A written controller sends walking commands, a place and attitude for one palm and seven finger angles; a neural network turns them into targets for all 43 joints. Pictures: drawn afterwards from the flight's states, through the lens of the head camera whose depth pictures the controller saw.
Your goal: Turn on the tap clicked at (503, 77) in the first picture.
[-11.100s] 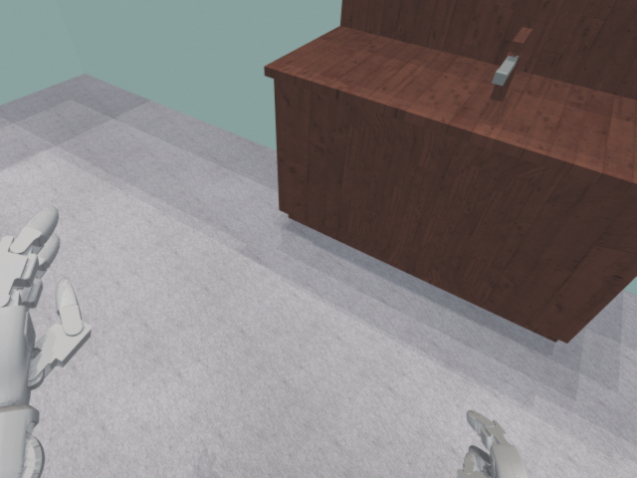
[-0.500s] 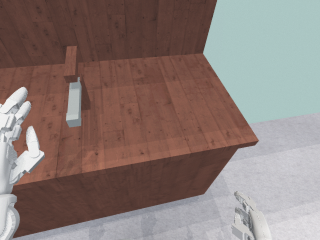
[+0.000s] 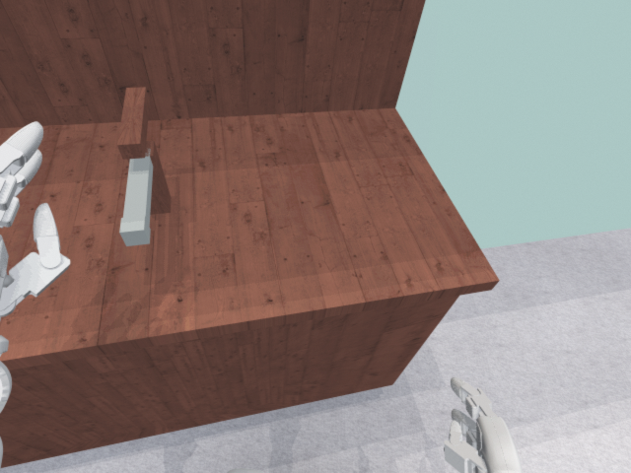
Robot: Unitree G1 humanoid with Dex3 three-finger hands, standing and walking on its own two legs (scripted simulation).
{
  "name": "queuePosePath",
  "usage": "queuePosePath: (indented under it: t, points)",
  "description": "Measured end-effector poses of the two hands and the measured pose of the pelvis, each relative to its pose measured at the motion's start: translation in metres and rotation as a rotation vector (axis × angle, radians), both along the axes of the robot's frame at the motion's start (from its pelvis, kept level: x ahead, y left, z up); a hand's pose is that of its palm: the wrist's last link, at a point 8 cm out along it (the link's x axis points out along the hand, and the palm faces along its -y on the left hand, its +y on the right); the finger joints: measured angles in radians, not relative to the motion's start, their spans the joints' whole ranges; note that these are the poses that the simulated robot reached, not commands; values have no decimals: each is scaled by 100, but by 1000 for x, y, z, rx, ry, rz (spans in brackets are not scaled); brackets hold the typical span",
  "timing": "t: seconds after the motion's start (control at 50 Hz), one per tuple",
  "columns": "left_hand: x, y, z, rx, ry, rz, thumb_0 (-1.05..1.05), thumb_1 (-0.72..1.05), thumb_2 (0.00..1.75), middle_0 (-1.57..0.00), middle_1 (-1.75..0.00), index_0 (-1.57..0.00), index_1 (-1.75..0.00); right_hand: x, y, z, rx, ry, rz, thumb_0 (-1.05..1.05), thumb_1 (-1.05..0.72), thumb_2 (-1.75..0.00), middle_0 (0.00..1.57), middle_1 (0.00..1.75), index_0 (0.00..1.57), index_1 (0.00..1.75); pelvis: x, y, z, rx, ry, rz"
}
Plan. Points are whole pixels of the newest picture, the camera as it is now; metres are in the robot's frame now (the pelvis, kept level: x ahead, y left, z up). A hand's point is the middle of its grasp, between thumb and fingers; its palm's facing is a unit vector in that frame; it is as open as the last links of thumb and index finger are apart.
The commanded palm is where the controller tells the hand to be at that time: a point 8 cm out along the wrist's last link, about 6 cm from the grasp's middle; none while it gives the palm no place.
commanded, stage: come to a stop and stand still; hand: left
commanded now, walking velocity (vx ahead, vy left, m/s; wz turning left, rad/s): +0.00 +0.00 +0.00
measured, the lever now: (135, 231) +0.35 +0.29 +0.08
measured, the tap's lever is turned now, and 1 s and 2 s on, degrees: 0 0 0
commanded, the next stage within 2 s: look again from close up in 0.82 s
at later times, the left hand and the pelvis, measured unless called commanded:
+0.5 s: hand (105, 232) +0.27 +0.26 +0.17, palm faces +0.36 -0.87 -0.34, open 7.4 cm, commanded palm +0.21 +0.30 +0.18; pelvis +0.04 +0.02 +0.00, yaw -2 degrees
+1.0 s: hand (90, 248) +0.26 +0.27 +0.16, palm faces +0.36 -0.87 -0.33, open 7.4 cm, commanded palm +0.20 +0.31 +0.18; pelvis +0.04 +0.03 +0.00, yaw -1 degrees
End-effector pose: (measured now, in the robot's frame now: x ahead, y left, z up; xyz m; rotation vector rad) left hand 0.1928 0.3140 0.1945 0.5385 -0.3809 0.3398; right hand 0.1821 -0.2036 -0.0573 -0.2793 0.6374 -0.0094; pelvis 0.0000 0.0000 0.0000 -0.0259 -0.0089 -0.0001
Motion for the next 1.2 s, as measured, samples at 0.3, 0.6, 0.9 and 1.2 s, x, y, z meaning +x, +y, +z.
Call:
queuePosePath:
  t: [0.3, 0.6, 0.9, 1.2]
  points:
    - [20, -17, -37, -96, 180, -69, 1, 88, 90, -21, -30, -21, -30, -29, -9, -15, 21, 84, -167, 2, -91, -90, 21, 29, 20, 30, 23, 16, 1, 4, 7, -36]
    - [47, -16, -16, -95, 71, -90, 1, 89, 90, -20, -30, -21, -30, 32, 8, 3, 30, -16, -121, 2, -91, -90, 21, 29, 20, 30, 45, 27, 2, 1, 16, -37]
    - [30, -1, -22, -171, 59, -10, 1, 89, 90, -20, -30, -21, -30, 33, 16, 5, -4, 12, -77, 2, -91, -90, 21, 29, 20, 30, 39, 30, 4, -4, 4, -22]
    - [29, 3, -28, -139, 126, -29, 1, 89, 90, -20, -30, -21, -30, -2, 12, -6, 1, 79, -137, 2, -91, -90, 21, 29, 20, 30, 32, 35, 4, -5, 6, -25]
